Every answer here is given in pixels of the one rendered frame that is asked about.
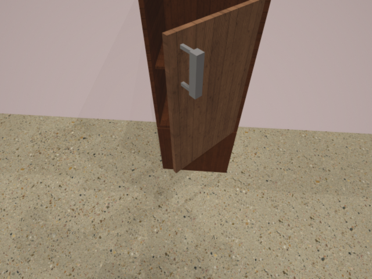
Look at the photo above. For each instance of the handle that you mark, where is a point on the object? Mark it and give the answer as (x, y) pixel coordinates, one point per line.
(196, 67)

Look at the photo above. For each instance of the cupboard door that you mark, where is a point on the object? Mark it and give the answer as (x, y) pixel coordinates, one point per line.
(228, 39)

